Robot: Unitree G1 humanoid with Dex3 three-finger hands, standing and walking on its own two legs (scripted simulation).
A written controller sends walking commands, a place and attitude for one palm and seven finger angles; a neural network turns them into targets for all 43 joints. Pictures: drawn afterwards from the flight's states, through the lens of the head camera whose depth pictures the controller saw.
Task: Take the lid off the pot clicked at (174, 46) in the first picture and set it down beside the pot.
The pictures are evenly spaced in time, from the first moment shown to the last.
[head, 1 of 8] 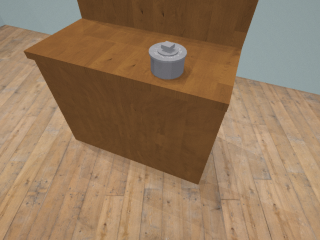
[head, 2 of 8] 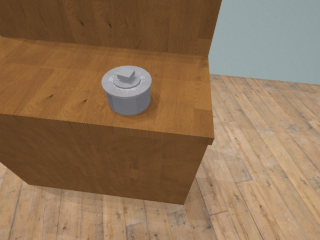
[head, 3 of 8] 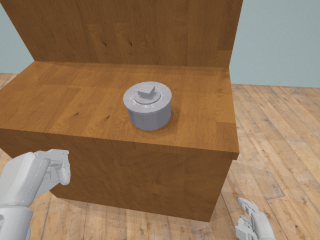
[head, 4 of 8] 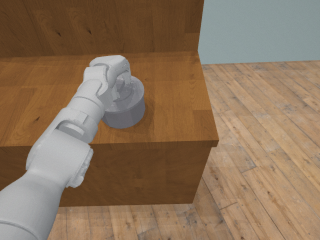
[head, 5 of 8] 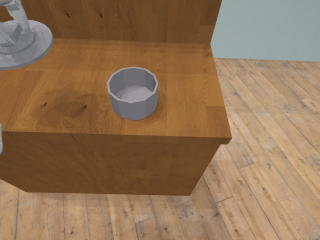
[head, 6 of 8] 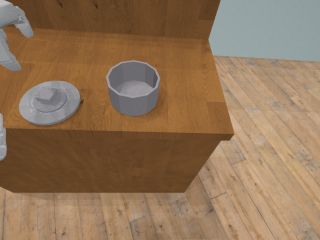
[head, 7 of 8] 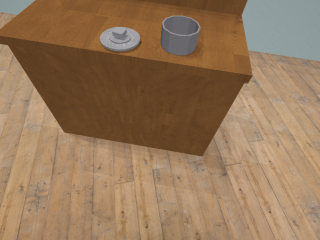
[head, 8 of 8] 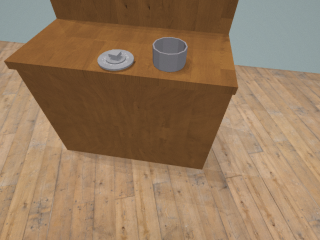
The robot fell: no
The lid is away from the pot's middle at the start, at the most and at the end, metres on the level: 0.00 0.25 0.23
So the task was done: yes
